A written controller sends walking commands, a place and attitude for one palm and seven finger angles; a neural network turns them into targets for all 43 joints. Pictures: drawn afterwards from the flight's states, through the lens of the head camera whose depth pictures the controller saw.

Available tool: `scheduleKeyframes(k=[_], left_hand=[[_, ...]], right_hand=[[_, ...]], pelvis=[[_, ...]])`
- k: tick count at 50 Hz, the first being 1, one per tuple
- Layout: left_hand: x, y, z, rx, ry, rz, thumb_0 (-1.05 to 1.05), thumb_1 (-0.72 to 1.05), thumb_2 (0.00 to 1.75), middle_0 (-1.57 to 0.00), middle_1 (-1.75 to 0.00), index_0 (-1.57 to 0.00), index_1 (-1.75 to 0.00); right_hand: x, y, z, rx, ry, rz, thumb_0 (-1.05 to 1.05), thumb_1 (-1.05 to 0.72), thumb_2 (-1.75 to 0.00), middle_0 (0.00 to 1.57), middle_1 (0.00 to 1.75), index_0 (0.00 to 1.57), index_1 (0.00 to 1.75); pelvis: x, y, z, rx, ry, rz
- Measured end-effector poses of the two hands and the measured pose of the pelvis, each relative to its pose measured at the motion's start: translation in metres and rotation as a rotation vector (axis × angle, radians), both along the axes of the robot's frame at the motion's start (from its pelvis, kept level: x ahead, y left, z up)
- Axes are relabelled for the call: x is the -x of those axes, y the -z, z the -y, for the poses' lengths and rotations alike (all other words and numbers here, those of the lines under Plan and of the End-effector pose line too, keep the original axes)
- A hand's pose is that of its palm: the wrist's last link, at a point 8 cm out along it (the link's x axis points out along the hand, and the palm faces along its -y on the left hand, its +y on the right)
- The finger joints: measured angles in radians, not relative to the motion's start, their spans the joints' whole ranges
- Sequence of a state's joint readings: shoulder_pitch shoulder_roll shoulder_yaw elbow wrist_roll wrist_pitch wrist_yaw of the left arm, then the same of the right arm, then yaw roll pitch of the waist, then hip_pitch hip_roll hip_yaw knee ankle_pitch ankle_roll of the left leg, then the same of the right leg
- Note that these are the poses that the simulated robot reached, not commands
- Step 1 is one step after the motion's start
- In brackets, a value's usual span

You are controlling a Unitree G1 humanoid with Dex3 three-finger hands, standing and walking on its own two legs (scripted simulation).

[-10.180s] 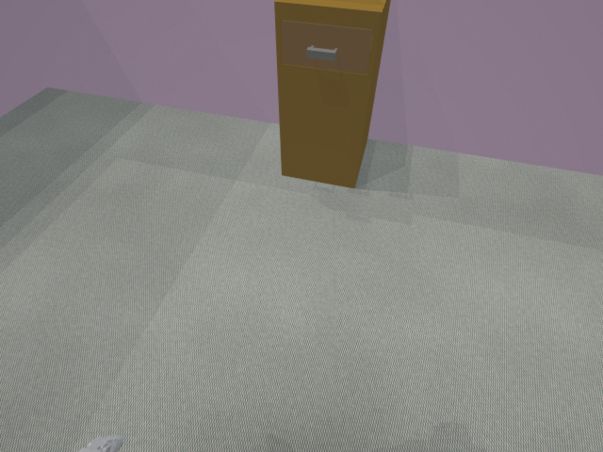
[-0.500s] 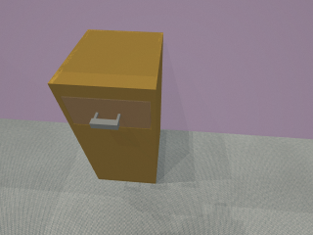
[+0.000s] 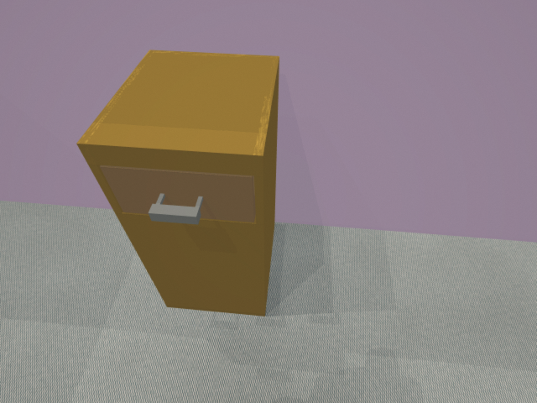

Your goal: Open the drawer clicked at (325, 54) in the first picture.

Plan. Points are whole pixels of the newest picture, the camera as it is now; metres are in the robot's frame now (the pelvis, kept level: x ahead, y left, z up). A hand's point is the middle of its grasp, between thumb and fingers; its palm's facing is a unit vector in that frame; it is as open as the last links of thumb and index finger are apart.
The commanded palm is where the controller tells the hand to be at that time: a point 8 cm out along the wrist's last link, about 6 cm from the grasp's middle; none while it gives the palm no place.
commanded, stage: look again from close up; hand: left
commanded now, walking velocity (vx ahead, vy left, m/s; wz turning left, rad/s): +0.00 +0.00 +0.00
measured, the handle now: (178, 206) +0.53 +0.25 -0.10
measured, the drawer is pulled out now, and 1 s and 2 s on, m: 0.00 0.00 0.00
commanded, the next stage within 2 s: raise the hand with hooked fingers in 0.16 s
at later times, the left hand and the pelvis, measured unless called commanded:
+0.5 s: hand (132, 384) +0.16 +0.21 -0.05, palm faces -0.10 -0.51 -0.86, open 7.7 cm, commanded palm +0.11 +0.22 -0.04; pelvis -0.03 +0.02 -0.02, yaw -1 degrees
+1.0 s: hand (110, 363) +0.18 +0.24 -0.02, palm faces +0.05 -0.14 -0.99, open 10.5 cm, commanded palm +0.14 +0.24 +0.03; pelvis -0.08 +0.04 -0.03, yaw -1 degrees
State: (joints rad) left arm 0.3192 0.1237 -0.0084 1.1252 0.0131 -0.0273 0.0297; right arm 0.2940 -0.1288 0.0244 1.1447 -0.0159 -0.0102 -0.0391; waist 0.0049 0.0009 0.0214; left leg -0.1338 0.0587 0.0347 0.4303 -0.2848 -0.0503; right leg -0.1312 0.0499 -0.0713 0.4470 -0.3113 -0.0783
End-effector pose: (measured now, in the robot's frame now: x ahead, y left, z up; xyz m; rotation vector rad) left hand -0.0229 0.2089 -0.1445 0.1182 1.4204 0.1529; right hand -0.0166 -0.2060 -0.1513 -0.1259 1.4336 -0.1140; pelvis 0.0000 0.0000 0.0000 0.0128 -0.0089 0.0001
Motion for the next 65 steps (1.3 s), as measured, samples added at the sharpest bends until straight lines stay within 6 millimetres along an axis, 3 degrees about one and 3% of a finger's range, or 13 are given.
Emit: scheduleKeyframes(k=[14,17,21,24,27,29,32,37,43,48,57,61,65], left_hand=[[0.003,0.0,0.005,0.001,-0.012,0.001,0.01,0.9,0.9,-0.2,-0.3,-0.2,-0.3],[-0.029,-0.03,-0.017,-0.128,0.163,0.172,0.06,0.95,0.9,-0.21,-0.3,-0.21,-0.31],[-0.101,-0.094,-0.041,-0.412,0.403,0.519,0.07,0.92,0.88,-0.21,-0.33,-0.21,-0.33],[-0.154,-0.135,-0.033,-0.663,0.662,0.767,0.06,0.86,0.86,-0.21,-0.36,-0.21,-0.36],[-0.18,-0.155,-0.009,-0.85,0.842,0.955,0.04,0.79,0.84,-0.21,-0.39,-0.21,-0.4],[-0.181,-0.156,0.008,-0.902,0.92,1.037,0.03,0.74,0.82,-0.21,-0.42,-0.21,-0.42],[-0.165,-0.148,0.022,-0.942,0.992,1.092,0.02,0.67,0.8,-0.22,-0.46,-0.22,-0.46],[-0.134,-0.13,0.006,-1.061,1.044,1.006,0.01,0.53,0.75,-0.24,-0.53,-0.24,-0.54],[-0.144,-0.143,-0.034,-1.158,0.988,0.936,0.01,0.38,0.68,-0.26,-0.63,-0.26,-0.63],[-0.168,-0.169,-0.04,-1.143,0.975,0.97,0.01,0.27,0.64,-0.27,-0.7,-0.27,-0.7],[-0.186,-0.184,-0.035,-1.08,1.075,1.019,0.01,0.06,0.55,-0.28,-0.83,-0.28,-0.84],[-0.191,-0.191,-0.047,-1.112,1.059,1.024,0.01,-0.03,0.51,-0.29,-0.89,-0.29,-0.9],[-0.201,-0.201,-0.058,-1.145,1.035,1.01,0.0,-0.12,0.47,-0.29,-0.95,-0.3,-0.96]], right_hand=[[0.002,0.0,0.0,-0.001,-0.001,-0.009,0.0,-0.91,-0.9,0.2,0.29,0.19,0.3],[-0.013,-0.005,0.014,0.063,0.025,0.153,0.02,-0.93,-0.9,0.2,0.29,0.2,0.3],[-0.059,-0.011,0.033,0.114,0.035,0.439,0.02,-0.93,-0.9,0.2,0.29,0.2,0.3],[-0.101,-0.021,0.041,0.129,-0.026,0.615,0.02,-0.92,-0.9,0.2,0.29,0.2,0.3],[-0.138,-0.038,0.042,0.127,-0.075,0.733,0.02,-0.92,-0.9,0.2,0.29,0.19,0.3],[-0.158,-0.049,0.037,0.114,-0.108,0.773,0.01,-0.91,-0.9,0.2,0.29,0.19,0.3],[-0.179,-0.062,0.024,0.09,-0.164,0.805,0.01,-0.91,-0.9,0.2,0.29,0.19,0.3],[-0.198,-0.066,-0.01,0.033,-0.233,0.818,0.01,-0.91,-0.9,0.2,0.29,0.19,0.3],[-0.185,-0.05,-0.053,-0.034,-0.257,0.768,0.01,-0.9,-0.9,0.2,0.29,0.2,0.3],[-0.151,-0.037,-0.069,-0.066,-0.236,0.676,0.01,-0.9,-0.9,0.2,0.29,0.2,0.3],[-0.097,-0.023,-0.045,-0.002,-0.144,0.515,0.01,-0.9,-0.9,0.21,0.3,0.2,0.3],[-0.09,-0.024,-0.029,0.047,-0.115,0.49,0.01,-0.9,-0.9,0.2,0.3,0.2,0.3],[-0.097,-0.03,-0.019,0.078,-0.103,0.502,0.01,-0.9,-0.9,0.2,0.29,0.2,0.3]], pelvis=[[0.0,0.0,0.002,0.005,-0.003,-0.004],[0.004,0.003,-0.003,0.001,0.047,-0.011],[0.017,0.009,-0.011,-0.014,0.025,-0.053],[0.03,0.018,-0.017,-0.023,0.021,-0.106],[0.042,0.027,-0.021,-0.034,0.042,-0.139],[0.049,0.032,-0.022,-0.043,0.057,-0.157],[0.057,0.039,-0.023,-0.049,0.063,-0.165],[0.068,0.046,-0.025,-0.037,0.047,-0.15],[0.077,0.045,-0.03,-0.003,0.006,-0.106],[0.08,0.037,-0.038,0.008,0.004,-0.08],[0.076,0.025,-0.051,0.002,0.036,-0.068],[0.073,0.023,-0.054,0.002,0.039,-0.062],[0.071,0.02,-0.056,0.003,0.036,-0.056]])
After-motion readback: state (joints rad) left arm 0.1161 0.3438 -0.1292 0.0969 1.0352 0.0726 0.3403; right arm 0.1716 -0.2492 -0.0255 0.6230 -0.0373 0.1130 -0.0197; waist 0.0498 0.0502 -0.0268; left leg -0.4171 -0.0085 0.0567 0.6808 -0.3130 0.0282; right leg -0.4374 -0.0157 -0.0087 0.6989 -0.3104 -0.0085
